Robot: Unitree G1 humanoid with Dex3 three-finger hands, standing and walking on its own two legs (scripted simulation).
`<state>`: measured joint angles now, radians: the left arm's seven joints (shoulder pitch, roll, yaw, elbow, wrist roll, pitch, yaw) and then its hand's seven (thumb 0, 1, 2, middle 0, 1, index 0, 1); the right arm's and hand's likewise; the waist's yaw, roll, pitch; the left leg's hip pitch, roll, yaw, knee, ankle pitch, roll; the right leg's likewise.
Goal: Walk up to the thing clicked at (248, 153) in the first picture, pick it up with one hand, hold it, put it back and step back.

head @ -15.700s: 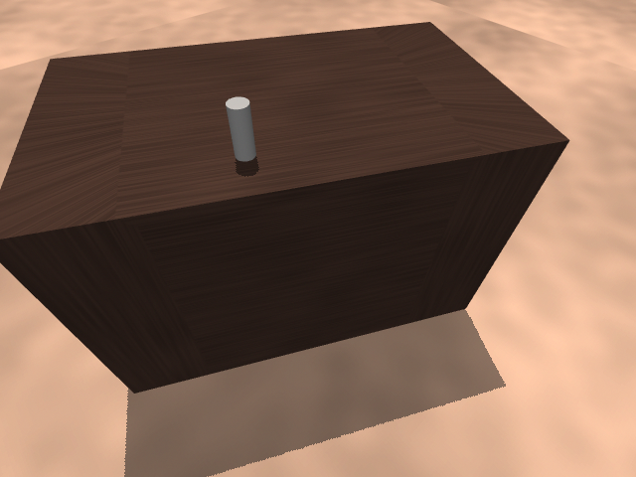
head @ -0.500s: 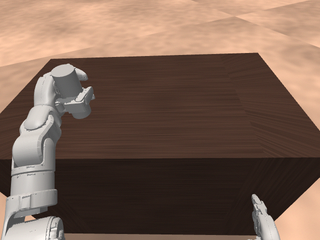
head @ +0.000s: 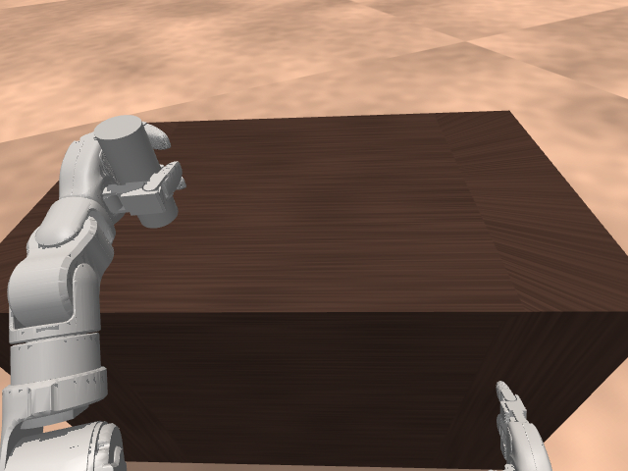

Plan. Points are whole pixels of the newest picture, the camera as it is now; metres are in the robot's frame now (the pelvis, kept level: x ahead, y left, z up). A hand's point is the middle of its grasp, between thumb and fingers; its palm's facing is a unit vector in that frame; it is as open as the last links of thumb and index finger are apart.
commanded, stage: lift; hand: left
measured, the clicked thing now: (140, 175) +0.35 +0.18 +0.26
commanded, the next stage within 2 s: hold in 0.02 s
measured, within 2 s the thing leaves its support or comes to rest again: neither
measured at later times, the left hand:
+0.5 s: hand (144, 154) +0.35 +0.17 +0.28, palm faces +0.07 -1.00 -0.01, open 6.1 cm
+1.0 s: hand (146, 163) +0.34 +0.17 +0.28, palm faces +0.08 -1.00 +0.00, open 6.1 cm
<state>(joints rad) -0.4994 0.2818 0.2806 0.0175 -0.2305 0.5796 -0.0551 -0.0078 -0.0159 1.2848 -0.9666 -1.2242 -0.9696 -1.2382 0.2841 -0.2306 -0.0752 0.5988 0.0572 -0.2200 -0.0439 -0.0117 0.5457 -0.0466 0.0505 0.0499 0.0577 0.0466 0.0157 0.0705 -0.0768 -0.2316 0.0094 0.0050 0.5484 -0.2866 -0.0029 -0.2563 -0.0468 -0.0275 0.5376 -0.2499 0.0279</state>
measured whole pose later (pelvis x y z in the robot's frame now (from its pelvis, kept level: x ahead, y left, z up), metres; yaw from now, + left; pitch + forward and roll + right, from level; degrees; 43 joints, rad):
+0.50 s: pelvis +0.01 +0.00 +0.00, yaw +0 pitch -2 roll +0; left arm -0.54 0.30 0.30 -0.07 -0.25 0.70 -0.07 -0.01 -0.02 1.28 -0.97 -1.22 -0.97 -1.24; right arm 0.28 -0.24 -0.08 0.64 0.07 -0.24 -0.02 -0.01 0.54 -0.05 0.05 0.05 0.06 0.05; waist 0.03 0.08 -0.09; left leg -0.23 0.01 0.01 0.55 -0.30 0.00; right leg -0.25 -0.05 -0.03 0.54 -0.26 0.03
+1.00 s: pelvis +0.00 +0.00 +0.00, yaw +0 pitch -2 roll +0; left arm -0.52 0.29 0.30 -0.10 -0.26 0.74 -0.05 -0.01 -0.01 1.28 -0.97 -1.22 -0.97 -1.24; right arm 0.27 -0.24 -0.09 0.64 0.08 -0.22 -0.02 -0.01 0.54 -0.05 0.05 0.05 0.06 0.05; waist 0.03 0.08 -0.09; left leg -0.23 0.01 0.00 0.56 -0.30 0.00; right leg -0.26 -0.05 -0.03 0.55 -0.26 0.03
